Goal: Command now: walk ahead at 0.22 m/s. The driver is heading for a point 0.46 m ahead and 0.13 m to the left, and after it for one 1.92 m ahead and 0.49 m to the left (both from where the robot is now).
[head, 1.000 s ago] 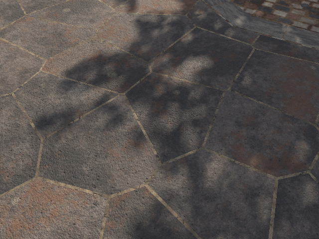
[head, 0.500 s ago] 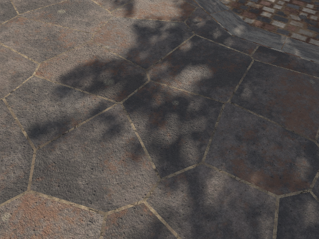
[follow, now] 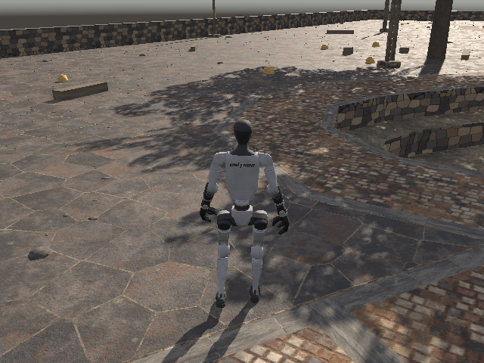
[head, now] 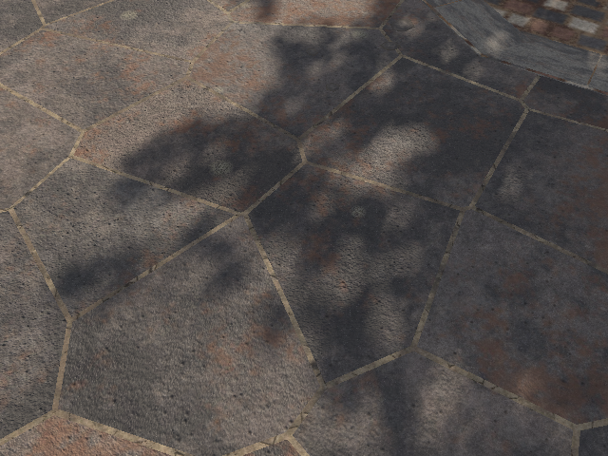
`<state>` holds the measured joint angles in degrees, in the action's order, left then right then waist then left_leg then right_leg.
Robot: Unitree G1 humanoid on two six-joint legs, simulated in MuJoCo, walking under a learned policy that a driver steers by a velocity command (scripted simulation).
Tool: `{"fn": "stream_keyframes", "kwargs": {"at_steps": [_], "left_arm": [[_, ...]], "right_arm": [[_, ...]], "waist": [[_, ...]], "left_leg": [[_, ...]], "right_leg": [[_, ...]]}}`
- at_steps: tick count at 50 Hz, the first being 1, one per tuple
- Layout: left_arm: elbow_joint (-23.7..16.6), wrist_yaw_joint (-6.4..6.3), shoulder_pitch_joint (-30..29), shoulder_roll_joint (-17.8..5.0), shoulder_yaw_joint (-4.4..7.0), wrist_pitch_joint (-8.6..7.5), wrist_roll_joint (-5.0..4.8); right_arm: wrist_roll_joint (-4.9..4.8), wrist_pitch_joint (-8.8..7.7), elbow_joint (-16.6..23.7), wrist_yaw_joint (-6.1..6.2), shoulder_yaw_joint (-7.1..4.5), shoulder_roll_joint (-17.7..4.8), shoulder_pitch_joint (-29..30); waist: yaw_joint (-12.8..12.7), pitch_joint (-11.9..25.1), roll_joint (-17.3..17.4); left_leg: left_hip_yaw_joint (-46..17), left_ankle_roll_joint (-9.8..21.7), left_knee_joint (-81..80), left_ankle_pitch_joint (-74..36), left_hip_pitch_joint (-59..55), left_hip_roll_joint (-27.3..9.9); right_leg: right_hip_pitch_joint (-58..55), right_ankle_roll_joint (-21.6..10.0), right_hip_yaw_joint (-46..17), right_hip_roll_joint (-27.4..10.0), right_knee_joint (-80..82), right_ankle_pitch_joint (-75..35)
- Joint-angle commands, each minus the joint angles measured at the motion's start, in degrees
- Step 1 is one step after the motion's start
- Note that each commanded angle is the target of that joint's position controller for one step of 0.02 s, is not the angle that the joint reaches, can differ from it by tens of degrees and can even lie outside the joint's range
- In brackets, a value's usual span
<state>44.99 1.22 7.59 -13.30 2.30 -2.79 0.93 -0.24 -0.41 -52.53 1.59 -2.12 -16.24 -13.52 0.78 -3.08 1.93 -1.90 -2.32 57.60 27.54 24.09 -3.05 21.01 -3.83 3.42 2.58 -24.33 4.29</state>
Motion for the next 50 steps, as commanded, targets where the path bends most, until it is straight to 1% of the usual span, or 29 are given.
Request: {"fn": "stream_keyframes", "kwargs": {"at_steps": [1,3,6,8,10,11,12,13,14,15,17,19,21,23,26,28,30,31,32,33,34,35,36,37,38,39,41,45,50], "left_arm": [[-2.5,-0.69,-2.6,-10.5,2.93,-0.96,-0.77],[-2.1,-1.29,-2.4,-11.2,3.24,-1.02,-1.63],[-1.2,-1.81,-1.6,-11.5,3.42,-0.73,-2.33],[-0.9,-1.94,-1.9,-11.3,3.33,-0.13,-2.89],[-1.0,-1.96,-3.0,-9.0,2.61,0.44,-2.87],[-2.2,-1.71,-4.7,-5.1,1.47,0.41,-2.32],[-3.3,-1.27,-4.7,-2.2,0.88,-0.37,-2.15],[-3.8,-1.22,-5.3,-6.2,1.83,-1.37,-2.5],[-2.9,-0.99,-3.3,-8.5,2.45,-1.83,-2.87],[-1.7,-0.88,-2.3,-9.2,2.77,-1.97,-2.39],[-0.9,-1.04,-3.6,-8.3,2.9,-2.03,-1.23],[-0.5,-0.8,-4.8,-5.9,2.53,-1.79,-1.16],[-0.5,-0.67,-6.4,-3.8,1.91,-1.58,-1.22],[-1.1,-0.39,-9.4,-2.1,1.15,-1.5,-1.37],[-1.5,0.2,-12.4,-2.8,0.94,-1.15,-1.78],[-1.4,0.47,-12.6,-4.1,1.12,-1.23,-1.78],[0.6,0.4,-7.3,-6.3,1.88,-1.6,-1.17],[2.6,0.0,-2.4,-8.3,2.62,-1.76,-0.57],[4.0,-0.69,4.0,-12.3,3.49,-1.93,0.42],[5.3,-1.16,8.3,-13.8,3.65,-0.93,0.82],[5.7,-1.01,9.4,-9.4,2.48,-0.04,-0.35],[5.1,-1.02,6.8,-10.5,2.88,0.47,-1.29],[4.6,-1.41,3.1,-10.2,2.83,0.47,-1.58],[4.7,-1.47,0.3,-8.8,2.44,0.19,-1.51],[4.8,-1.53,-2.4,-8.2,2.38,-0.15,-1.24],[5.1,-1.58,-3.8,-7.8,2.4,-0.42,-0.94],[5.7,-1.99,-4.1,-7.4,2.58,-1.29,-0.79],[6.5,-3.01,-3.6,-10.1,3.6,-2.06,-1.0],[6.4,-2.81,-2.9,-12.9,4.5,-1.35,-2.23]], "right_arm": [[0.52,0.44,0.9,0.69,-1.04,-4.0,-8.2],[0.61,-0.14,1.5,0.34,-1.27,-4.7,-5.6],[0.44,-1.2,1.4,-0.37,-1.48,-4.6,-3.6],[0.32,-1.81,0.3,-0.7,-1.59,-3.9,-5.2],[0.29,-2.1,-2.1,-0.7,-1.82,-3.6,-10.2],[0.44,-2.44,-3.0,-0.4,-2.19,-5.7,-14.6],[0.1,-2.53,-2.3,-0.27,-3.04,-10.4,-14.3],[1.4,-3.42,-1.1,-0.34,-3.51,-12.3,-11.6],[1.13,-4.52,0.5,-0.33,-2.99,-9.9,-7.3],[0.48,-5.18,1.0,-0.57,-2.55,-8.0,-5.6],[-0.11,-5.47,0.8,-0.74,-2.17,-6.6,-6.4],[0.45,-5.46,-0.3,-0.64,-1.55,-4.8,-9.1],[0.93,-4.86,-0.9,-0.33,-1.38,-4.8,-9.7],[0.95,-4.17,-1.4,-0.04,-1.41,-5.5,-10.3],[0.49,-3.35,-2.8,-0.09,-1.73,-6.8,-12.3],[0.05,-2.99,-3.4,-0.17,-1.9,-6.7,-11.7],[-0.57,-2.81,-3.3,-0.03,-2.18,-6.8,-9.3],[-0.44,-2.89,-3.4,-0.1,-2.2,-6.5,-9.9],[0.6,-3.32,-2.5,-0.19,-1.8,-5.3,-10.5],[1.12,-3.58,-3.4,-0.57,0.28,1.5,-18.1],[-0.37,-3.28,-4.2,-0.5,0.09,0.4,-18.2],[-2.06,-2.71,-2.6,-0.28,-1.79,-5.3,-13.3],[-2.61,-2.08,-1.3,0.23,-2.25,-5.7,-8.8],[-2.03,-1.18,-0.7,0.77,-2.57,-5.1,-6.9],[-1.33,-0.37,-0.3,1.28,-2.88,-4.2,-7.4],[-0.96,-0.06,-0.1,1.48,-2.96,-3.0,-8.2],[-0.77,-0.31,0.4,1.54,-3.27,-1.5,-8.3],[-0.52,-0.79,2.4,0.53,-3.69,-1.4,-4.3],[-0.78,-0.64,4.0,-1.02,-3.79,-2.1,-1.0]], "waist": [[2.1,8.3,-10.5],[1.8,7.3,-10.1],[1.8,6.0,-8.3],[3.3,5.7,-6.9],[5.7,4.4,-4.6],[6.8,3.6,3.4],[5.3,0.9,13.8],[4.3,-2.3,12.3],[1.8,-3.2,9.3],[0.8,-1.8,7.3],[1.2,0.0,4.8],[1.7,0.8,4.1],[2.0,0.8,4.3],[2.9,1.1,4.8],[4.0,0.9,6.1],[3.4,1.0,6.7],[-0.2,3.3,6.4],[-2.0,5.9,4.5],[-3.5,12.4,-0.1],[-2.3,22.4,-12.1],[-3.6,27.9,-13.9],[-4.3,21.3,-10.7],[-3.6,15.3,-8.5],[-2.6,10.3,-7.7],[-0.5,7.4,-10.5],[0.6,5.7,-12.0],[1.3,4.8,-11.2],[1.5,4.9,-8.5],[1.4,3.7,-7.2]], "left_leg": [[1.5,1.0,-6.3,-2.9,-6.1,-0.8],[1.7,2.6,-10.6,-6.5,-6.4,-1.0],[2.8,4.1,-16.7,-9.5,-8.0,-0.7],[4.8,5.2,-23.4,-12.1,-12.5,0.5],[5.0,7.0,-30.6,-9.3,-18.7,1.5],[-7.4,9.7,-39.5,0.6,-22.6,-6.8],[-26.2,14.5,-48.8,14.7,-25.4,-17.3],[-34.7,17.9,-52.6,20.4,-20.6,-20.6],[-31.2,16.3,-52.1,16.7,-20.9,-18.7],[-25.9,14.0,-51.4,10.2,-22.6,-16.3],[-17.8,11.6,-51.6,-0.9,-23.8,-13.2],[-11.4,11.2,-51.2,-13.9,-23.5,-11.0],[-4.8,10.5,-49.3,-29.7,-21.5,-8.5],[-0.4,9.7,-47.3,-38.5,-18.7,-6.8],[0.0,10.1,-44.3,-42.0,-19.3,-7.6],[-1.4,10.0,-41.5,-45.6,-21.4,-9.0],[-2.0,8.4,-36.2,-48.7,-23.2,-8.7],[-1.1,7.0,-31.0,-50.6,-22.2,-6.4],[0.2,4.6,-21.8,-39.8,-14.0,-3.6],[2.1,0.7,-4.7,-7.9,2.3,2.0],[-2.5,-0.7,5.2,14.1,3.4,3.3],[-2.5,-0.4,11.3,13.3,7.9,1.8],[-1.3,0.3,12.3,8.6,11.5,0.0],[-0.6,0.6,10.3,4.3,11.6,-1.6],[-0.6,0.9,8.1,0.7,8.7,-2.7],[-0.2,1.1,7.3,-1.8,6.2,-2.8],[0.4,1.9,5.0,-5.4,5.3,-3.3],[0.9,2.9,-4.7,-11.6,5.1,-4.6],[3.9,4.2,-14.7,-11.3,1.3,-3.8]], "right_leg": [[0.7,-10.6,-15.3,-14.8,16.4,16.2],[1.4,-9.9,-16.8,-15.8,18.5,22.5],[1.2,-8.6,-16.5,-16.1,19.0,25.0],[2.6,-7.2,-14.9,-15.0,16.8,27.3],[6.9,-4.4,-11.5,-11.4,10.2,30.2],[13.4,-1.2,-6.7,-6.8,-3.9,27.9],[25.7,1.7,0.3,-0.1,-19.8,23.7],[29.6,0.3,-6.1,-2.3,-27.5,22.2],[31.3,0.0,-8.4,-4.5,-29.9,16.5],[31.2,0.1,-8.3,-5.3,-29.8,12.4],[28.9,1.4,-7.1,-6.4,-27.9,5.9],[25.9,2.8,-5.2,-6.1,-26.1,0.7],[21.0,4.0,-3.3,-5.4,-20.8,-2.2],[14.2,4.5,-1.6,-4.4,-14.1,-5.0],[9.1,4.2,-1.1,-3.2,-8.7,-5.8],[7.3,2.8,-1.7,-2.9,-6.1,-4.0],[0.4,0.5,-2.0,-2.1,-0.6,-6.0],[-7.4,-0.9,-1.8,-1.9,2.9,-13.3],[-22.6,-3.6,-8.6,-9.6,-2.2,-36.8],[-43.0,-13.3,-20.6,-23.3,-6.8,-51.7],[-40.1,-16.6,-26.5,-27.2,-3.1,-44.1],[-32.9,-14.3,-23.4,-24.5,1.4,-23.9],[-26.2,-11.7,-21.2,-22.2,5.8,-3.0],[-18.1,-9.8,-19.2,-20.5,10.6,13.2],[-11.2,-8.0,-17.8,-19.3,14.4,20.2],[-7.0,-7.4,-16.2,-18.5,16.8,22.3],[-4.6,-7.6,-12.5,-18.3,18.9,20.8],[-5.9,-7.6,-7.7,-19.4,20.2,19.0],[-7.7,-6.4,-4.0,-21.0,19.1,21.5]]}}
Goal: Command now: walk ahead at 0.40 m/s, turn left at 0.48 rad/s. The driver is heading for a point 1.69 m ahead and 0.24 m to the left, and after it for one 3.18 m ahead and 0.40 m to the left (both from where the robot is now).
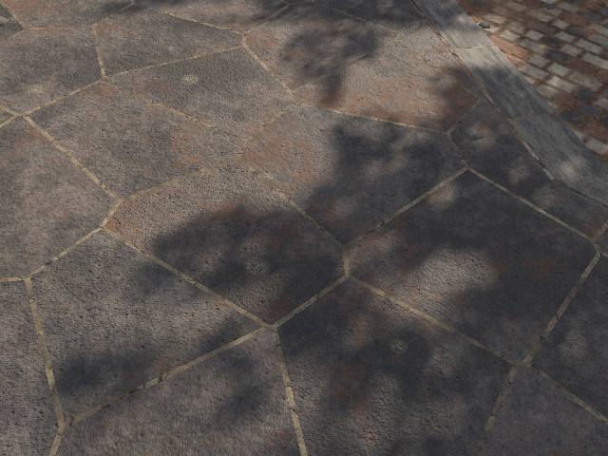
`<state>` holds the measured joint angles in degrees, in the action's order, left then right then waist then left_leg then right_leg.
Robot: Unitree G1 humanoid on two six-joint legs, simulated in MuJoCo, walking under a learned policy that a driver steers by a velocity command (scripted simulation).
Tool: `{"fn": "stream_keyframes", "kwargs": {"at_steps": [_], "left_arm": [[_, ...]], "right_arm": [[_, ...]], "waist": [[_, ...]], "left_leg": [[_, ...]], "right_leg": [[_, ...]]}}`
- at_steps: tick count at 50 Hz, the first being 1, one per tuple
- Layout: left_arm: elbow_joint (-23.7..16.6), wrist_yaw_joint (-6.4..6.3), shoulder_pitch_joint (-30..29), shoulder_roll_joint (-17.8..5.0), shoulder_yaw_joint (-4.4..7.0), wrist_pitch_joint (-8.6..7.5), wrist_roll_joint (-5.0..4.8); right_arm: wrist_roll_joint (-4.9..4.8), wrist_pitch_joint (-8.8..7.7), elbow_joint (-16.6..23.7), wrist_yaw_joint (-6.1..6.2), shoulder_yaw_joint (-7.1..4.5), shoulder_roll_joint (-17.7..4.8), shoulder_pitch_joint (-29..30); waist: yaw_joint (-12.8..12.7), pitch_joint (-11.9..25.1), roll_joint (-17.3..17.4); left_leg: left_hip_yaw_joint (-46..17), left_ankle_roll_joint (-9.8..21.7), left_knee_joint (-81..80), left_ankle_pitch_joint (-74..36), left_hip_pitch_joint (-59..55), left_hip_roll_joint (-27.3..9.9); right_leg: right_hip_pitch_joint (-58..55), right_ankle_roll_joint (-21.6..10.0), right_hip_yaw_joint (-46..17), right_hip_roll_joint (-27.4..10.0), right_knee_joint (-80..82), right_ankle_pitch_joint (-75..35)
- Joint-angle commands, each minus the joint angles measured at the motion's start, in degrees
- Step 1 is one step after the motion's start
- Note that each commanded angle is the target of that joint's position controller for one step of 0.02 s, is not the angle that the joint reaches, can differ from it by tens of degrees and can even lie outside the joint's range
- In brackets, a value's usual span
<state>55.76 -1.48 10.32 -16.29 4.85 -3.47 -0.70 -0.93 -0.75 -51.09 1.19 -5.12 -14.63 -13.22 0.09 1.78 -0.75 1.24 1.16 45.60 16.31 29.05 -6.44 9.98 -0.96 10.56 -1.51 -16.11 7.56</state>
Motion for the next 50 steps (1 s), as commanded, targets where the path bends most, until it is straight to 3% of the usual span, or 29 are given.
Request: {"fn": "stream_keyframes", "kwargs": {"at_steps": [1,3,4,5,6,7,8,9,10,11,12,15,19,25,27,28,29,30,31,32,33,34,35,36,37,40,43,46,50], "left_arm": [[-4.4,0.02,-5.6,-10.1,2.01,-0.33,-0.88],[-4.8,0.26,-6.8,-9.6,1.82,0.63,-1.29],[-4.9,0.43,-7.1,-8.1,1.39,1.08,-1.12],[-5.0,0.69,-6.9,-4.9,0.47,1.48,-0.38],[-6.2,1.24,-8.3,-0.9,-0.86,1.45,1.1],[-10.2,1.56,-11.4,-0.7,-1.05,-0.18,0.48],[-10.6,2.11,-14.0,-4.4,-0.52,-2.06,-1.12],[-10.1,2.58,-13.6,-6.1,-0.18,-3.37,-1.57],[-8.4,2.48,-12.1,-6.3,0.06,-3.85,-0.46],[-7.8,2.28,-12.4,-6.5,0.28,-4.03,0.68],[-7.6,2.39,-13.2,-6.2,0.41,-3.86,0.85],[-8.1,2.46,-16.4,-3.8,0.09,-3.17,0.59],[-9.5,3.04,-21.3,-1.2,-0.86,-2.82,-0.02],[-12.4,4.16,-25.6,-2.2,-1.32,-3.58,-0.39],[-12.0,4.43,-22.9,-3.8,-0.78,-4.0,-0.41],[-11.2,4.33,-19.5,-5.3,-0.14,-4.13,-0.28],[-9.4,4.0,-12.6,-7.0,0.84,-4.1,-0.09],[-6.8,3.67,-1.9,-9.2,1.74,-3.89,0.32],[-5.2,3.28,8.5,-13.1,2.82,-3.6,1.28],[-2.8,3.85,12.3,-11.6,2.37,-3.07,0.35],[-2.9,3.86,8.2,-7.7,1.16,-2.89,-0.7],[-4.0,3.44,3.5,-5.4,0.54,-2.73,-0.44],[-4.4,3.41,-0.3,-4.6,0.14,-2.91,0.3],[-4.6,3.42,-2.1,-3.4,-0.33,-3.26,1.05],[-4.2,3.41,-2.4,-3.1,-0.58,-3.34,1.51],[-2.6,2.84,-0.4,-4.5,-0.5,-3.48,0.62],[-2.0,1.89,1.9,-6.8,-0.03,-3.02,0.23],[-1.3,1.77,5.1,-7.5,-0.08,-2.6,-0.41],[0.8,1.78,10.7,-8.1,-0.16,-1.51,-0.82]], "right_arm": [[-0.18,-0.24,2.8,-0.87,-0.86,-4.0,-1.3],[-0.19,-0.18,1.9,-1.19,-1.0,-3.8,-4.0],[-0.16,-0.06,0.5,-1.17,-1.34,-4.1,-7.1],[-0.41,-0.08,-1.7,-0.96,-2.25,-5.8,-12.7],[-0.28,-0.38,-2.1,-0.46,-3.66,-11.0,-18.6],[0.2,-2.19,0.3,-1.15,-3.92,-16.3,-18.2],[1.23,-3.82,1.3,-1.78,-3.12,-13.2,-15.9],[1.09,-4.82,2.5,-1.76,-2.33,-10.6,-12.8],[0.39,-4.86,3.4,-1.66,-1.86,-9.1,-10.4],[-0.2,-4.53,4.0,-1.34,-1.48,-8.0,-9.0],[-0.03,-4.34,4.2,-0.88,-1.02,-6.8,-9.2],[0.22,-4.38,4.0,0.36,-1.21,-7.4,-12.0],[0.34,-4.28,2.8,1.01,-1.22,-6.5,-14.7],[0.03,-3.78,0.2,0.9,-1.51,-6.4,-16.8],[0.14,-3.19,0.1,1.08,-1.79,-7.3,-15.7],[0.3,-2.92,0.5,1.04,-1.96,-8.1,-14.7],[0.48,-2.62,0.7,0.9,-1.84,-8.2,-13.7],[0.9,-2.51,1.6,0.63,-1.36,-7.5,-11.9],[1.57,-3.0,2.4,0.21,-0.04,-3.1,-16.3],[-0.18,-3.99,1.1,-0.13,1.19,0.3,-20.7],[-1.76,-4.88,2.1,-0.12,-0.03,-5.6,-15.9],[-2.22,-5.42,4.1,-0.11,-0.26,-7.5,-8.8],[-1.24,-5.73,5.1,0.09,-0.3,-7.2,-4.9],[-0.07,-5.49,5.4,0.33,-0.82,-7.2,-3.8],[0.09,-5.08,5.4,0.27,-0.79,-5.9,-4.9],[0.19,-4.23,6.7,0.19,-0.05,-2.9,-3.4],[0.77,-4.21,8.8,-0.15,0.58,-2.6,3.2],[0.42,-4.56,10.3,-1.01,1.43,-1.7,10.1],[-0.35,-4.73,12.9,-2.29,1.7,-2.7,16.9]], "waist": [[2.4,-1.5,-4.3],[4.2,-2.0,-2.8],[5.2,-2.4,-0.9],[6.3,-2.5,4.4],[7.5,-3.2,19.1],[5.5,-4.1,22.7],[5.5,-4.4,14.7],[3.6,-4.2,12.2],[2.1,-3.1,7.7],[1.6,-2.5,6.2],[1.3,-1.9,6.1],[1.7,-1.8,4.9],[3.6,-3.7,7.3],[5.2,-7.7,7.5],[3.6,-6.6,8.5],[1.9,-4.4,9.4],[-1.5,0.0,9.8],[-6.3,6.9,9.1],[-6.9,17.2,-1.9],[-5.6,23.6,-17.5],[-6.1,14.8,-11.8],[-5.8,7.2,-6.5],[-3.7,2.1,-1.1],[-1.9,0.7,-0.5],[-0.4,0.3,-1.7],[0.6,-2.2,-3.0],[-0.7,-3.6,-1.7],[-3.1,-4.5,-1.6],[-5.3,-5.9,-1.9]], "left_leg": [[1.4,1.2,-4.4,0.2,-4.7,-0.3],[4.6,2.7,-10.0,-1.1,-10.4,1.4],[6.2,3.8,-12.0,1.1,-14.4,3.3],[4.2,6.0,-16.0,4.7,-19.5,4.3],[-14.5,11.2,-25.0,10.8,-25.4,-5.8],[-43.4,19.4,-36.1,23.7,-32.6,-13.3],[-44.7,19.4,-38.2,23.0,-32.9,-15.0],[-39.2,16.8,-36.1,16.4,-32.4,-13.6],[-32.7,14.4,-34.2,9.0,-31.1,-11.2],[-28.2,12.7,-34.4,3.8,-29.3,-9.3],[-25.0,11.7,-35.0,-0.4,-28.4,-7.8],[-19.1,10.9,-35.3,-12.5,-28.2,-5.2],[-14.0,9.1,-36.0,-14.2,-25.6,-3.1],[-14.3,8.5,-33.8,-17.7,-30.6,-6.0],[-14.0,7.7,-30.7,-26.9,-33.0,-6.9],[-13.3,7.1,-26.8,-38.2,-33.9,-6.4],[-11.6,6.1,-19.6,-49.1,-33.5,-4.5],[-10.2,4.4,-7.9,-48.1,-26.5,-2.1],[-8.5,1.2,13.0,-26.6,-7.1,4.4],[-10.1,-1.1,29.8,15.1,6.2,11.9],[-12.9,0.1,34.8,14.3,12.7,8.3],[-10.3,1.0,33.8,9.8,14.0,5.3],[-8.3,1.3,29.9,5.4,11.8,2.4],[-7.9,1.5,26.1,3.0,8.6,0.3],[-7.8,1.5,24.3,2.0,5.8,-0.7],[-6.2,0.3,16.4,0.7,6.2,-2.5],[-4.3,-1.1,4.5,-9.5,8.0,-2.4],[-1.4,-1.1,-7.7,-19.6,3.8,0.3],[-1.2,-0.2,-14.6,-19.8,5.0,2.0]], "right_leg": [[2.9,-8.7,-10.7,-17.2,10.1,19.8],[4.8,-6.8,-7.9,-16.1,5.7,23.9],[7.1,-5.7,-6.0,-14.3,0.7,25.7],[10.1,-4.1,-2.7,-10.7,-10.4,25.2],[21.4,-0.3,2.5,-5.1,-35.2,22.7],[41.5,0.7,-5.9,4.1,-48.0,26.4],[45.8,-1.2,-12.8,0.6,-52.5,23.0],[45.8,-2.6,-14.2,-1.7,-50.6,16.5],[42.4,-2.4,-14.2,-3.2,-47.8,11.6],[39.2,-1.8,-14.0,-3.7,-42.6,7.8],[36.0,-1.2,-14.0,-3.6,-38.8,4.4],[32.7,0.7,-12.9,-0.9,-28.6,-3.5],[27.9,1.6,-11.5,0.7,-17.1,-12.8],[27.4,-0.3,-11.0,0.1,-11.1,-12.4],[23.6,-1.7,-10.0,0.9,-10.3,-8.8],[18.7,-2.8,-8.5,2.4,-10.6,-6.3],[9.7,-4.4,-6.7,4.2,-10.3,-6.1],[-6.0,-7.1,-9.9,0.8,-12.8,-7.7],[-29.4,-14.2,-29.7,-12.8,-14.5,-3.6],[-38.4,-20.1,-53.5,-21.6,-4.0,7.5],[-32.4,-17.2,-51.1,-19.2,-0.5,15.0],[-23.3,-14.9,-41.5,-17.1,0.2,12.8],[-13.3,-13.9,-35.5,-15.2,2.0,6.3],[-7.6,-13.1,-31.5,-13.2,3.1,1.4],[-4.0,-13.1,-29.1,-12.0,4.4,-1.1],[0.2,-14.1,-24.2,-11.7,8.3,-5.6],[-0.1,-13.0,-19.0,-10.0,9.6,-10.2],[0.0,-10.7,-14.3,-7.3,9.5,-11.9],[-8.1,-10.1,-15.3,-10.5,6.8,-11.7]]}}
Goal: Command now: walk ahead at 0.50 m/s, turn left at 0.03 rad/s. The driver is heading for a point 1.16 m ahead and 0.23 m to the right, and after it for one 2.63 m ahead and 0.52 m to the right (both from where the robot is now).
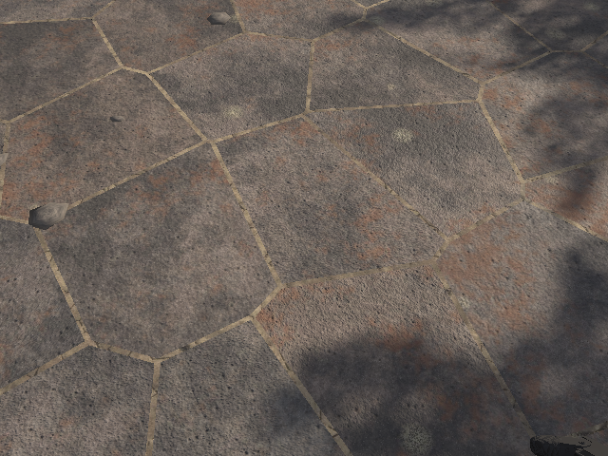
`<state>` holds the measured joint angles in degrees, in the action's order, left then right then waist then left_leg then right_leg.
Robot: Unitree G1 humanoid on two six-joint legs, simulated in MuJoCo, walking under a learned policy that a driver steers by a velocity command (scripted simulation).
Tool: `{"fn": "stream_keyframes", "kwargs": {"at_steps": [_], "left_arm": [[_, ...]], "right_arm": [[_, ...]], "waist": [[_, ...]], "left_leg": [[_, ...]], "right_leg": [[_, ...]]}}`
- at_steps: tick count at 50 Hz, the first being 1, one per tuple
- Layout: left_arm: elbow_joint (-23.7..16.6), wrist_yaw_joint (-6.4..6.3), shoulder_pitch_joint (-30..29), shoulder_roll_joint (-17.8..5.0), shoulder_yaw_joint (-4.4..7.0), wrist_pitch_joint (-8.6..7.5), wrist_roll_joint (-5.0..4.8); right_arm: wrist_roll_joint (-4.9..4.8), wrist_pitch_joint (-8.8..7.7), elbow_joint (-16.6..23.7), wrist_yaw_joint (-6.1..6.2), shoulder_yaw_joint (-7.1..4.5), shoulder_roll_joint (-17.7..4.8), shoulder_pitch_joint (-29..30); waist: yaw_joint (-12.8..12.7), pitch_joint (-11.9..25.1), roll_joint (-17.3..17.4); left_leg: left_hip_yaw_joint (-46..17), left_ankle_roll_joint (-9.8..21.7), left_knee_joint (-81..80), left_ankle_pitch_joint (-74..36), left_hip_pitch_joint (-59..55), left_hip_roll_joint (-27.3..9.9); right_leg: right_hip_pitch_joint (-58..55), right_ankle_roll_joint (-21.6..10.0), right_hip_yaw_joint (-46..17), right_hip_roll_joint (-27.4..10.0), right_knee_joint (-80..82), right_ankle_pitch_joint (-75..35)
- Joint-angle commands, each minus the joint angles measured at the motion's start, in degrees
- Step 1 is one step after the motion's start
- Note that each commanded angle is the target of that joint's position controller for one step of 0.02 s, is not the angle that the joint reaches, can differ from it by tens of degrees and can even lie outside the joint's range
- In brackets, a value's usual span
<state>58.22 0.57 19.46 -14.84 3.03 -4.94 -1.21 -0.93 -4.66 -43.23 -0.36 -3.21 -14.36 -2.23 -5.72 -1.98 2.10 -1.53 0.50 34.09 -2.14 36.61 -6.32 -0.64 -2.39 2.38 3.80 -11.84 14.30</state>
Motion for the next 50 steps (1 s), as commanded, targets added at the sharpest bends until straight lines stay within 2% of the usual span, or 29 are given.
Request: {"fn": "stream_keyframes", "kwargs": {"at_steps": [1,3,4,5,6,7,8,9,10,11,12,14,17,22,27,30,31,32,33,34,35,36,37,38,40,42,45,48,50], "left_arm": [[-1.4,-0.35,2.1,-10.0,1.76,0.36,-0.28],[-1.3,-0.55,1.8,-11.0,2.07,1.08,-0.19],[-1.6,-0.62,0.5,-11.4,2.14,1.41,-0.19],[-1.9,-0.68,-0.1,-10.4,1.72,1.68,0.06],[-3.7,-0.78,-0.3,-8.3,0.72,1.57,1.29],[-4.1,-0.18,6.9,-0.4,-1.62,0.28,1.1],[-3.3,0.19,3.6,-6.8,-0.2,-0.92,-0.25],[-5.2,0.38,-2.1,-9.7,0.63,-1.68,-1.56],[-5.7,0.1,-5.1,-9.1,0.55,-1.89,-1.45],[-5.7,-0.12,-6.2,-8.5,0.81,-1.65,-0.5],[-5.4,-0.15,-5.2,-7.8,0.97,-0.94,-0.11],[-5.1,-0.22,-4.0,-5.2,0.62,0.46,0.13],[-6.8,-0.3,-9.0,-4.8,0.44,1.22,0.86],[-9.3,0.46,-18.9,-3.8,-0.17,0.64,0.95],[-12.0,1.59,-24.9,-5.0,-0.28,0.07,0.39],[-11.6,2.12,-20.8,-7.3,0.61,-0.53,0.29],[-9.5,1.94,-14.2,-8.8,1.69,-0.59,0.46],[-6.5,1.46,-3.9,-12.2,3.23,-0.58,0.72],[-5.2,1.04,3.8,-17.8,4.68,-0.09,1.4],[-4.6,1.2,5.1,-15.0,3.77,0.24,0.39],[-5.1,1.22,1.2,-12.0,2.68,0.04,0.05],[-6.5,1.13,-3.3,-9.9,2.12,-0.05,0.43],[-7.1,1.27,-7.1,-8.2,1.6,-0.23,1.09],[-7.5,1.31,-9.4,-6.4,1.08,-0.62,1.7],[-7.0,1.37,-9.9,-5.9,0.95,-0.96,1.77],[-6.1,0.87,-8.3,-7.5,1.33,-1.32,1.45],[-5.0,-0.15,-5.4,-8.8,1.58,-1.06,1.23],[-4.2,-0.59,-2.7,-9.0,1.45,-0.7,0.77],[-3.2,-0.68,0.0,-9.3,1.46,-0.38,0.48]], "right_arm": [[-0.37,-0.9,5.6,-1.09,-0.3,-3.6,6.7],[-0.32,-0.99,5.6,-1.5,-0.86,-5.3,4.7],[-0.18,-1.04,4.5,-1.47,-1.63,-6.9,0.1],[0.03,-0.96,1.6,-1.13,-3.03,-9.5,-8.9],[0.84,-0.77,-0.5,-0.5,-4.29,-13.7,-19.9],[0.98,-0.54,-1.9,-0.83,-4.94,-17.8,-22.5],[0.55,-0.44,-1.6,-0.92,-3.37,-11.5,-22.8],[0.56,-0.62,-0.9,-0.75,-2.55,-9.6,-17.7],[0.88,-0.75,-0.2,-0.72,-2.13,-8.6,-13.6],[1.22,-0.89,0.0,-0.91,-1.8,-7.3,-10.8],[1.65,-1.15,0.0,-1.03,-1.44,-6.2,-9.4],[1.23,-1.69,-0.7,-1.22,-1.52,-6.3,-9.4],[1.08,-1.87,-2.2,-0.55,-2.12,-8.5,-11.2],[0.52,-1.37,-4.8,0.44,-2.34,-9.9,-15.3],[-0.13,-0.38,-8.1,0.76,-2.7,-10.7,-19.2],[-0.24,0.67,-8.5,1.13,-3.03,-11.6,-18.1],[-0.23,1.07,-8.4,1.26,-2.79,-11.2,-17.2],[0.35,1.3,-7.8,1.45,-1.92,-9.3,-17.8],[0.98,0.44,-6.7,0.94,-0.27,-4.2,-23.7],[0.66,-0.83,-7.2,0.83,0.16,-3.6,-23.1],[-1.09,-1.82,-6.0,0.48,-1.21,-8.6,-18.7],[-1.72,-2.25,-4.8,0.52,-1.27,-9.3,-14.8],[-0.98,-2.16,-4.4,0.91,-1.46,-9.2,-12.5],[-0.32,-1.6,-4.5,1.25,-1.86,-8.8,-12.8],[0.04,-0.3,-5.0,1.29,-1.61,-6.4,-14.7],[0.37,0.34,-4.1,1.41,-1.51,-5.7,-12.7],[0.77,0.24,-2.5,1.29,-1.33,-5.1,-7.5],[0.44,-0.2,-1.1,0.55,-0.62,-3.7,-1.6],[0.07,-0.38,0.0,-0.05,-0.23,-3.3,2.4]], "waist": [[0.8,-2.2,-5.0],[3.0,-0.7,-6.1],[6.0,2.1,-6.6],[10.3,7.6,-5.9],[14.1,16.2,-0.6],[10.2,24.0,14.9],[12.3,23.5,9.7],[11.7,14.1,7.2],[10.0,9.4,2.7],[8.3,5.9,1.0],[6.4,5.1,1.7],[4.7,4.4,1.9],[5.0,1.6,1.1],[7.8,-0.9,1.1],[9.1,-2.5,1.5],[5.9,0.1,3.0],[2.4,3.9,2.8],[-1.3,10.9,0.7],[-0.4,19.6,-11.0],[-1.0,23.0,-16.9],[-0.9,15.9,-13.1],[0.4,10.2,-9.8],[2.0,5.8,-6.5],[4.1,4.2,-7.2],[6.0,3.4,-7.9],[6.2,1.9,-6.4],[5.0,0.8,-4.8],[3.0,-0.4,-5.1],[1.4,-1.6,-4.9]], "left_leg": [[1.4,1.1,-4.0,0.7,-2.2,2.1],[2.0,2.7,-5.5,5.0,-6.0,3.4],[3.4,3.9,-6.7,5.6,-12.8,5.0],[4.1,5.8,-7.1,4.6,-25.4,5.9],[-6.5,9.6,-4.4,2.1,-43.3,-3.8],[-34.2,19.4,-10.7,12.3,-61.6,-17.1],[-39.0,18.4,-15.1,18.9,-61.1,-16.2],[-30.0,15.7,-16.3,16.0,-53.5,-14.1],[-23.2,14.3,-17.6,9.7,-45.1,-11.6],[-18.5,13.6,-19.3,4.3,-38.2,-9.6],[-15.3,12.9,-21.1,2.2,-33.9,-8.0],[-12.4,13.4,-24.1,1.0,-29.9,-7.2],[-8.7,13.9,-27.1,0.6,-28.2,-6.9],[-2.2,11.2,-28.2,3.1,-27.7,-4.1],[-2.7,10.2,-24.7,2.8,-35.9,-7.8],[-2.6,8.5,-18.3,-9.2,-39.5,-8.7],[-0.5,7.3,-10.7,-18.1,-38.5,-6.5],[2.1,5.3,2.4,-16.0,-32.0,-3.2],[5.1,0.7,25.1,3.4,-9.5,4.7],[-1.9,-0.1,36.4,35.1,1.1,9.7],[-5.3,1.2,41.6,33.6,7.4,6.2],[-3.4,2.2,40.5,28.5,8.3,2.9],[-2.2,2.3,36.9,23.6,6.3,0.4],[-2.7,2.3,33.4,20.3,2.5,-1.5],[-2.7,1.7,30.1,17.7,-2.0,-2.6],[-2.1,0.4,25.8,14.2,-0.2,-3.0],[-1.5,-0.9,15.7,5.0,3.1,-2.8],[0.8,-0.8,5.0,-3.1,0.5,-0.8],[1.7,-0.7,0.6,-4.8,0.0,0.3]], "right_leg": [[0.1,-8.3,-7.5,-17.0,1.2,-20.0],[-3.1,-7.1,-7.4,-18.2,-3.0,-27.8],[-3.1,-6.2,-6.1,-17.3,-8.5,-36.5],[0.1,-4.7,-4.0,-14.6,-18.7,-41.0],[12.0,-2.7,-1.7,-11.4,-36.1,-27.4],[34.3,0.6,-1.5,-0.9,-56.0,12.4],[40.9,0.0,-8.7,-3.0,-62.4,18.9],[44.5,-0.8,-7.8,-5.9,-63.1,14.5],[42.8,-0.7,-6.5,-8.5,-60.8,9.4],[40.6,-0.3,-6.1,-10.1,-57.2,6.4],[37.0,-0.1,-6.5,-11.5,-54.8,4.3],[34.2,0.7,-6.0,-12.1,-51.1,2.7],[37.9,2.1,-5.6,-12.6,-42.8,-4.2],[35.2,2.8,-3.3,-9.9,-25.5,-19.3],[36.3,0.9,-3.7,-8.8,-19.1,-16.3],[29.3,-1.5,-1.6,-6.6,-17.0,-10.0],[20.3,-2.8,0.3,-4.6,-15.8,-9.8],[5.1,-5.0,-2.5,-7.2,-17.7,-11.0],[-17.7,-13.4,-25.7,-21.5,-16.4,-3.6],[-22.2,-16.3,-43.8,-25.8,-6.3,4.9],[-16.9,-13.9,-38.6,-24.2,-4.7,10.0],[-9.1,-11.9,-31.1,-22.5,-3.8,8.2],[-0.7,-11.0,-25.5,-20.4,-1.8,3.9],[4.9,-10.1,-21.7,-18.6,-0.3,-0.5],[10.0,-10.3,-17.3,-16.9,2.7,-5.2],[11.0,-11.1,-14.1,-16.7,4.6,-10.6],[8.6,-10.4,-9.9,-15.7,5.1,-17.1],[8.2,-8.7,-5.9,-13.6,5.7,-17.5],[6.0,-8.5,-5.5,-14.1,5.6,-16.1]]}}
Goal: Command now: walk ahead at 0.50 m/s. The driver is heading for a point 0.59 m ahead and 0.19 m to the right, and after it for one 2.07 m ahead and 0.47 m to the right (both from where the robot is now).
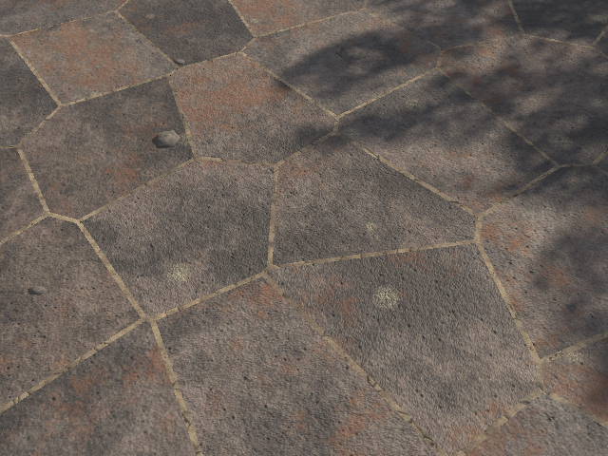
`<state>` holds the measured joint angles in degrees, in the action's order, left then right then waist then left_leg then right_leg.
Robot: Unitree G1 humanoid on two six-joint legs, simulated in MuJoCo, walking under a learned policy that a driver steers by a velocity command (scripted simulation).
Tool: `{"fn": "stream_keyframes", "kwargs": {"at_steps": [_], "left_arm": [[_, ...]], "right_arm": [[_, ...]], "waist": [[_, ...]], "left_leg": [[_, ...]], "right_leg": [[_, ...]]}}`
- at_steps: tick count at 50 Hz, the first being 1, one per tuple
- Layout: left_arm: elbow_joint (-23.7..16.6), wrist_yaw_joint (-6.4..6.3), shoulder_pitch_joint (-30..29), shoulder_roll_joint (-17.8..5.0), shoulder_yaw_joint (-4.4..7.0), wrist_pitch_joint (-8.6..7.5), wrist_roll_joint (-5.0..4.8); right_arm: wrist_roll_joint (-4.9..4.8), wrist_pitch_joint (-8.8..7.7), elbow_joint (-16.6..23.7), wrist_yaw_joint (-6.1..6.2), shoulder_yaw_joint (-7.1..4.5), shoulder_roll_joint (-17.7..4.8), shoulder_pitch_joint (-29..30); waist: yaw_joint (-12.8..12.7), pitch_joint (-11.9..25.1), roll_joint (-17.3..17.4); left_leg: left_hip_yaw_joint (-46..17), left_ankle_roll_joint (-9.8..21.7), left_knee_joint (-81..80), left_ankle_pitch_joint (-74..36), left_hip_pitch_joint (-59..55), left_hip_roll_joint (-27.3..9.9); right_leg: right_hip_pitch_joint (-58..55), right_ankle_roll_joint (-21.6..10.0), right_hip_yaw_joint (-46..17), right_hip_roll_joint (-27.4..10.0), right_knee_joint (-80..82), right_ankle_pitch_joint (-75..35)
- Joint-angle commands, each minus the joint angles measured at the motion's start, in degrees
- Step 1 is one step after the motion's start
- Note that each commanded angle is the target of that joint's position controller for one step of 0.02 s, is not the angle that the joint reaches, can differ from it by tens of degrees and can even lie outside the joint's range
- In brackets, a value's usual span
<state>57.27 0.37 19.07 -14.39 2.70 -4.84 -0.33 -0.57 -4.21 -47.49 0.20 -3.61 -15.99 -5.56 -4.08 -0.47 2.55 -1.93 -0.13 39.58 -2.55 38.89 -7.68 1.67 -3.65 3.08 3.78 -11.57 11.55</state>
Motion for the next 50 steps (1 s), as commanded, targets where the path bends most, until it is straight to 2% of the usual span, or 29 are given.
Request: {"fn": "stream_keyframes", "kwargs": {"at_steps": [1,4,6,7,8,9,10,11,12,13,14,15,17,19,23,27,30,31,32,33,34,35,36,37,38,40,41,44,50], "left_arm": [[-1.7,-0.5,1.7,-9.9,1.81,-0.19,-0.49],[-0.4,-0.69,4.0,-10.3,2.09,0.95,-0.61],[-0.4,-0.94,3.4,-11.1,2.47,1.53,-0.71],[-0.7,-1.03,2.3,-11.7,2.66,1.75,-0.71],[-1.0,-1.07,1.0,-11.5,2.59,2.09,-0.7],[-1.7,-1.05,1.0,-9.7,1.84,2.15,-0.33],[-3.2,-0.6,6.0,-4.0,0.03,1.29,0.45],[-2.1,-0.2,7.5,-2.4,-0.64,-0.03,-0.46],[-3.2,-0.02,2.3,-9.2,1.28,-0.91,-2.27],[-4.4,-0.2,-2.1,-9.9,1.6,-1.18,-3.01],[-4.3,-0.72,-3.4,-8.8,1.73,-0.8,-2.44],[-3.5,-1.21,-2.3,-8.1,2.27,0.21,-1.69],[-2.7,-1.44,1.3,-4.8,2.12,2.31,-1.41],[-4.7,-1.61,-0.2,-4.1,2.3,3.58,-1.03],[-8.5,-0.36,-6.3,-3.3,1.98,3.7,-0.12],[-12.1,1.24,-11.0,-4.4,2.34,4.13,0.03],[-14.0,2.12,-10.9,-6.0,3.15,4.6,0.06],[-13.8,2.24,-8.5,-6.6,3.59,4.52,0.05],[-13.0,1.95,-4.1,-8.4,4.57,4.17,0.2],[-13.1,0.75,-0.4,-14.5,6.47,3.96,0.37],[-14.1,-0.27,-0.7,-19.0,6.98,4.34,0.89],[-15.3,0.33,-0.4,-15.8,5.82,4.03,1.39],[-16.7,0.51,-4.3,-13.9,5.39,3.6,0.92],[-17.2,0.14,-7.8,-12.1,5.0,3.53,-0.26],[-17.8,-0.4,-10.1,-10.4,4.47,3.91,-0.79],[-18.6,-1.33,-11.7,-10.3,4.37,4.62,0.17],[-18.7,-1.68,-11.1,-10.4,4.47,4.7,0.3],[-19.3,-2.53,-10.2,-11.5,4.9,4.65,-0.55],[-20.2,-2.48,-9.0,-12.0,4.91,4.79,-0.51]], "right_arm": [[-0.43,-0.94,4.8,-0.95,0.29,-1.7,7.3],[-0.64,-1.4,6.6,-2.13,0.44,-2.3,10.8],[-0.65,-1.6,6.7,-2.64,0.07,-3.7,9.3],[-0.54,-1.66,6.0,-2.63,-0.5,-5.0,6.2],[-0.36,-1.66,3.9,-2.43,-1.57,-6.8,-0.8],[0.13,-1.63,1.1,-1.85,-2.92,-9.8,-10.7],[1.4,-1.46,-0.1,-1.27,-4.29,-15.5,-18.5],[0.55,-1.1,-0.8,-1.35,-3.47,-12.6,-19.8],[0.21,-1.16,-0.3,-1.18,-2.23,-9.0,-16.3],[0.67,-1.26,0.8,-0.85,-1.6,-7.2,-11.2],[1.14,-1.63,0.9,-1.04,-0.97,-5.3,-7.2],[1.54,-2.12,1.0,-1.25,-0.48,-3.5,-4.4],[2.17,-2.5,0.5,-1.4,-0.5,-3.1,-2.2],[2.3,-2.48,0.2,-0.64,-0.98,-5.0,-1.0],[1.77,-0.9,-0.4,1.67,-1.46,-7.0,-0.6],[0.57,1.02,-1.5,2.59,-1.97,-8.5,-2.3],[-0.67,2.5,-1.2,2.91,-2.56,-9.5,-1.2],[-1.06,2.92,-0.9,3.11,-2.68,-9.5,-0.4],[-1.07,3.28,-0.9,3.14,-2.54,-8.7,-1.2],[0.45,3.2,-0.5,2.82,-2.19,-7.7,-4.1],[3.22,2.91,1.3,1.95,-0.79,-3.3,-6.3],[1.65,2.44,1.3,1.01,-0.81,-4.8,-5.4],[-0.43,2.39,2.1,0.71,-1.24,-6.4,-1.7],[-0.38,2.65,1.9,1.18,-1.42,-6.5,0.0],[0.54,3.15,1.7,1.96,-1.78,-7.2,1.1],[1.03,3.9,2.0,2.46,-2.13,-7.4,0.8],[0.93,3.84,1.8,2.4,-2.0,-6.6,-0.3],[0.69,3.18,2.3,1.94,-1.47,-5.2,1.3],[-0.12,0.44,2.8,0.44,-1.58,-6.1,2.1]], "waist": [[-0.8,-3.7,-5.3],[-1.1,-4.6,-5.5],[0.9,-3.3,-6.5],[2.9,-1.2,-7.5],[6.9,3.0,-7.5],[10.9,9.8,-6.0],[10.6,19.6,4.8],[10.5,25.6,12.4],[11.1,16.9,7.1],[9.7,9.3,4.7],[7.4,4.6,1.3],[5.1,2.6,1.8],[2.3,2.1,2.8],[1.1,1.0,2.9],[2.6,1.7,2.5],[4.3,2.5,1.7],[3.3,2.0,2.4],[1.8,2.8,2.1],[-0.2,5.0,-0.3],[-0.8,8.6,-9.6],[3.4,13.2,-21.1],[1.1,22.0,-14.5],[1.2,16.9,-10.0],[2.3,11.8,-5.8],[3.1,8.7,-4.1],[4.7,7.3,-7.2],[5.1,8.4,-7.7],[4.0,8.1,-9.6],[3.3,5.8,-11.4]], "left_leg": [[2.2,0.2,-6.5,-4.1,-1.7,2.0],[1.9,1.6,-9.9,0.0,0.1,2.9],[2.3,3.2,-11.2,4.4,-3.0,4.0],[3.5,4.1,-11.5,6.5,-8.2,5.6],[5.2,5.6,-12.7,5.8,-17.9,7.4],[2.6,7.9,-10.8,3.8,-34.7,4.9],[-19.1,15.2,-10.3,6.8,-59.0,-10.5],[-38.6,20.0,-19.5,14.7,-65.2,-17.5],[-32.1,16.6,-21.4,18.9,-58.4,-15.3],[-22.6,14.4,-22.5,10.8,-48.8,-13.6],[-15.0,13.0,-23.9,-0.2,-40.0,-11.2],[-8.6,11.5,-24.7,-8.7,-34.4,-8.8],[-1.9,11.2,-26.0,-18.6,-27.8,-7.4],[2.8,12.0,-27.1,-23.4,-25.6,-7.4],[10.4,11.1,-27.2,-20.9,-26.8,-5.3],[11.0,10.6,-23.8,-18.8,-33.8,-7.8],[10.5,8.8,-17.2,-20.0,-36.6,-9.5],[11.2,7.5,-12.3,-22.5,-36.6,-8.7],[12.8,5.1,-3.9,-22.0,-35.1,-5.8],[14.3,0.4,10.2,-7.8,-26.8,-0.8],[11.8,-4.0,29.5,42.1,-7.8,9.8],[-1.4,-3.1,36.7,44.7,-4.4,10.6],[-2.9,-2.0,37.2,40.4,-1.2,8.7],[-2.8,-1.8,33.8,35.6,-0.2,6.8],[-2.8,-1.9,29.8,32.1,-1.2,5.5],[-2.3,-2.2,24.6,28.0,-6.7,6.1],[-2.0,-2.3,20.9,26.5,-8.1,6.4],[-1.6,-3.0,9.9,23.2,-10.1,7.3],[-1.0,-1.9,-3.2,22.1,-17.4,9.0]], "right_leg": [[1.7,-7.4,-6.3,-14.8,4.7,-13.4],[-5.2,-7.1,-7.1,-17.8,1.4,-17.1],[-8.2,-6.1,-7.2,-19.1,-2.0,-24.1],[-8.6,-5.4,-6.7,-18.8,-5.6,-33.0],[-7.4,-4.3,-4.9,-17.0,-13.4,-41.4],[0.8,-2.7,-3.6,-14.0,-25.8,-37.9],[22.6,0.8,-0.9,-6.4,-48.3,-14.5],[34.4,1.8,-7.0,-0.4,-60.9,21.1],[39.8,0.8,-10.9,-4.1,-65.3,20.0],[40.0,0.7,-9.2,-6.8,-64.3,15.4],[37.0,1.4,-8.4,-8.6,-60.7,12.0],[33.1,1.9,-8.7,-10.0,-57.4,10.1],[27.2,3.0,-7.8,-10.0,-55.3,8.5],[28.6,4.1,-6.9,-9.6,-51.6,4.7],[26.7,4.7,-3.5,-9.3,-35.6,-8.6],[27.1,3.7,-2.0,-8.3,-28.2,-9.2],[26.3,1.4,-0.5,-6.9,-25.2,-2.1],[23.1,0.1,0.8,-5.2,-21.9,-2.3],[16.0,-1.7,1.4,-3.0,-16.7,-8.4],[5.1,-5.4,-9.4,-9.0,-14.4,-34.9],[-9.3,-16.8,-29.8,-22.2,-17.0,-57.6],[-11.4,-21.1,-37.1,-24.8,-12.8,-43.4],[-7.0,-18.7,-32.6,-22.7,-10.8,-34.0],[-1.7,-15.1,-28.2,-19.9,-9.4,-25.0],[3.7,-12.7,-25.9,-18.0,-8.0,-18.6],[10.7,-11.2,-23.7,-14.9,-6.2,-14.0],[11.1,-10.9,-23.0,-13.7,-5.4,-9.4],[12.4,-10.3,-25.1,-12.0,-2.0,11.9],[15.6,-9.0,-29.4,-11.4,-2.0,20.5]]}}
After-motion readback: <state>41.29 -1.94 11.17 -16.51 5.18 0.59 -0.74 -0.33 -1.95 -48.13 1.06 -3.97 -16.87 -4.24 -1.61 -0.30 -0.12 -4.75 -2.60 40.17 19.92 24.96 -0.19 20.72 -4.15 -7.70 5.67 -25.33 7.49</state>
